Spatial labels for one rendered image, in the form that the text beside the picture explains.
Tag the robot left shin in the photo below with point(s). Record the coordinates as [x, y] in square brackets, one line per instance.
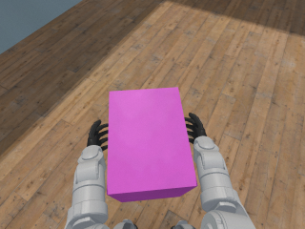
[128, 221]

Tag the robot shin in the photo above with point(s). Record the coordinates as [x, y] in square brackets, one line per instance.
[128, 221]
[181, 222]

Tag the carton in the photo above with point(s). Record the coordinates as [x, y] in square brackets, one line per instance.
[149, 152]

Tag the robot right forearm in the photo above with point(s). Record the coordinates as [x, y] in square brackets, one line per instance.
[217, 191]

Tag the robot left forearm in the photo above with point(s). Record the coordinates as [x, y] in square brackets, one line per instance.
[88, 204]

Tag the right robot hand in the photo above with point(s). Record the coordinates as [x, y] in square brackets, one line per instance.
[197, 127]

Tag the robot right shin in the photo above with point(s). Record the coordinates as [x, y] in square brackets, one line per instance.
[181, 222]

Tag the left robot hand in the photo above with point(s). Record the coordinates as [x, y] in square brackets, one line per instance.
[94, 135]

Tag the right robot upper arm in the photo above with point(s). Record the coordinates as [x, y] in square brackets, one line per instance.
[216, 219]

